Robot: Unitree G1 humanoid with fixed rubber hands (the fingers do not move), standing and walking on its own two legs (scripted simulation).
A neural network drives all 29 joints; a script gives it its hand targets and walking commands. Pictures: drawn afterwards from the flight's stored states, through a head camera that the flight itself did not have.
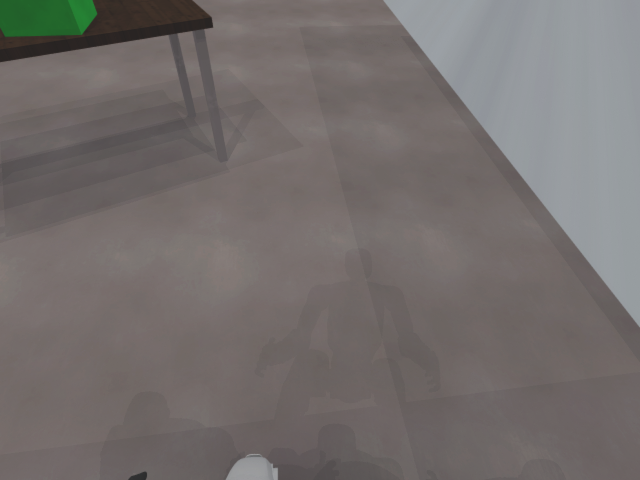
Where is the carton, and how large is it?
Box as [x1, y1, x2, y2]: [0, 0, 96, 36]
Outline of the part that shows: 0,0 0,27 5,36 81,34 96,14 92,0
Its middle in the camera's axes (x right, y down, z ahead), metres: -1.00 -0.89 +1.36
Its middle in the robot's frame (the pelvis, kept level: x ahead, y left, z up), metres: +1.59 +1.07 +0.08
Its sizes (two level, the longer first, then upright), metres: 0.254 0.227 0.268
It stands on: a table, 0.70 m high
